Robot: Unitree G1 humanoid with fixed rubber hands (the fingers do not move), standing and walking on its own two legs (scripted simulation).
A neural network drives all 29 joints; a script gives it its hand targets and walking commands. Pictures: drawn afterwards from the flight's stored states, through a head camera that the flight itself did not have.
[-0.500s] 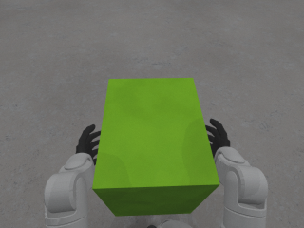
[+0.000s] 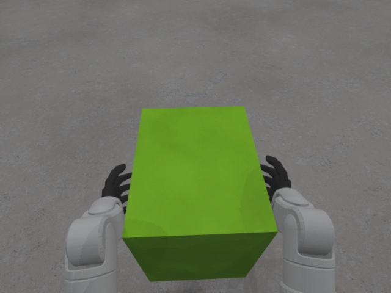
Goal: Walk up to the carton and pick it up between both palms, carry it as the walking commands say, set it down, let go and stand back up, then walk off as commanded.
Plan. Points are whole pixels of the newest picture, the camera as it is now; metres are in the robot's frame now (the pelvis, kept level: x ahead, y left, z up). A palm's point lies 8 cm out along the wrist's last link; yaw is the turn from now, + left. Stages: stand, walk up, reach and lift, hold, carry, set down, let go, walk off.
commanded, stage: carry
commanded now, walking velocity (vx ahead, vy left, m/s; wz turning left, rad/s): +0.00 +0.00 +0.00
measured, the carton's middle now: (195, 196) +0.31 +0.00 +0.02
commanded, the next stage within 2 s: none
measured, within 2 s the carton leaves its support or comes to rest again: neither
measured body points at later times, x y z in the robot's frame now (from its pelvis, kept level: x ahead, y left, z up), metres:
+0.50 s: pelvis -0.04 +0.01 +0.00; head -0.04 +0.00 +0.45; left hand +0.24 +0.16 +0.05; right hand +0.25 -0.14 +0.06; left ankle -0.08 +0.12 -0.72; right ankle +0.04 -0.04 -0.72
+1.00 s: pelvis -0.05 +0.06 +0.00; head -0.06 +0.05 +0.45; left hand +0.22 +0.22 +0.04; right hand +0.25 -0.09 +0.05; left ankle -0.08 +0.12 -0.72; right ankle +0.04 -0.04 -0.72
